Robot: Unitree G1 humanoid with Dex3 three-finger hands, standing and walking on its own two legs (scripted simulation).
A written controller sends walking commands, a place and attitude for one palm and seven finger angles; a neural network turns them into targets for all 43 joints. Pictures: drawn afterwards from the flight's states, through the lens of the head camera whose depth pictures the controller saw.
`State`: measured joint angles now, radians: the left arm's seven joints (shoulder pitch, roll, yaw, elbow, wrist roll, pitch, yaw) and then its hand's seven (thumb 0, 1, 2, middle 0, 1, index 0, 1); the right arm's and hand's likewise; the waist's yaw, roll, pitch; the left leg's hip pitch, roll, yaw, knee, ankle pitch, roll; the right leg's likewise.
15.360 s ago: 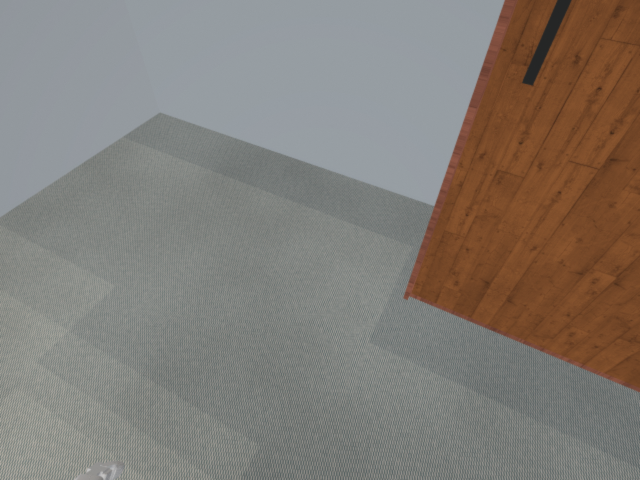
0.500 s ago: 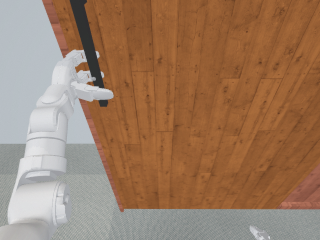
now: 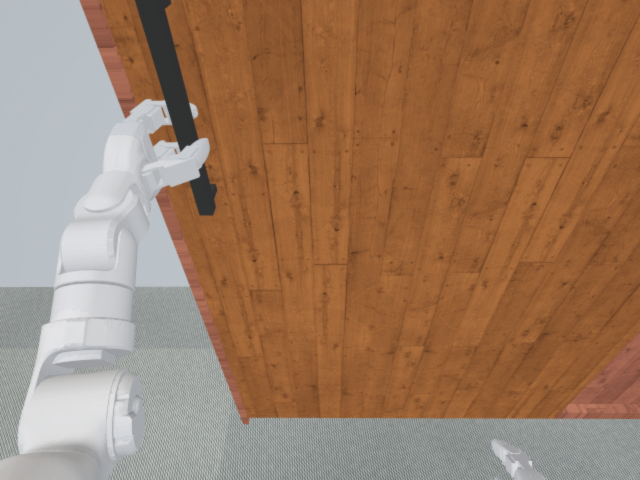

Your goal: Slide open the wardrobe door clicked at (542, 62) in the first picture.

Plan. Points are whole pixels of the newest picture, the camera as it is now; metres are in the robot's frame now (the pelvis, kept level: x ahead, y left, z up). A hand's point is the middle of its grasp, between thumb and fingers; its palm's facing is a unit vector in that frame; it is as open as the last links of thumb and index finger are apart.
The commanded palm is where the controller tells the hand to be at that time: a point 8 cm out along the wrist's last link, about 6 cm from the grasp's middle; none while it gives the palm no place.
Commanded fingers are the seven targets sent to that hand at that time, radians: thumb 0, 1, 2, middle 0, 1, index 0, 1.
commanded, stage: grip the handle and tug to test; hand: left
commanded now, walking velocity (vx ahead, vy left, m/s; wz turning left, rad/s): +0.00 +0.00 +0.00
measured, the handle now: (187, 117) +0.47 +0.19 +0.26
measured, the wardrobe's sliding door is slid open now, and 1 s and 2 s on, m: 0.00 0.00 0.03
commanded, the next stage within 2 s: tug the door sideways, standing still in 0.80 s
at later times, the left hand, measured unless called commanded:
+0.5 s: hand (189, 159) +0.41 +0.18 +0.24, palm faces +0.09 -1.00 +0.00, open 6.9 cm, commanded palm +0.36 +0.23 +0.24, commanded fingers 0.00 0.90 0.90 -0.45 -1.40 -0.45 -1.40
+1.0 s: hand (190, 163) +0.40 +0.17 +0.24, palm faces +0.09 -1.00 -0.01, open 7.1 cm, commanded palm +0.38 +0.21 +0.24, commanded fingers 0.00 0.90 0.90 -0.45 -1.40 -0.45 -1.40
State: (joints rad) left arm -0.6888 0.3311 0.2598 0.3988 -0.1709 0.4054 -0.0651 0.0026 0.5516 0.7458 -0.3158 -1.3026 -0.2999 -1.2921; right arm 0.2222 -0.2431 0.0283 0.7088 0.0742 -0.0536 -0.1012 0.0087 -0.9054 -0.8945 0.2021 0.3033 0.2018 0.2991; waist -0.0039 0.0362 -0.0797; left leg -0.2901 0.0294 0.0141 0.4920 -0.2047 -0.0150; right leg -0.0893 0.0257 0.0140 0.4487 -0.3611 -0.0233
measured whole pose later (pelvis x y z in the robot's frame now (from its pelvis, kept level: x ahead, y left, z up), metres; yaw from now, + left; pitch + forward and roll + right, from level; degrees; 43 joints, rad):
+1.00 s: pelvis +0.05 +0.00 +0.00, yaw -2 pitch +1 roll +0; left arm -0.40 0.28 0.30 -0.07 -0.21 0.58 -0.05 0.00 0.67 0.78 -0.19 -1.27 -0.16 -1.21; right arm 0.15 -0.25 0.04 0.66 0.07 -0.01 -0.10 0.01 -0.91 -0.89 0.20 0.30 0.20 0.30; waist 0.02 0.04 -0.10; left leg -0.20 0.04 0.05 0.47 -0.27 -0.02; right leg -0.03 0.02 -0.01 0.45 -0.35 -0.02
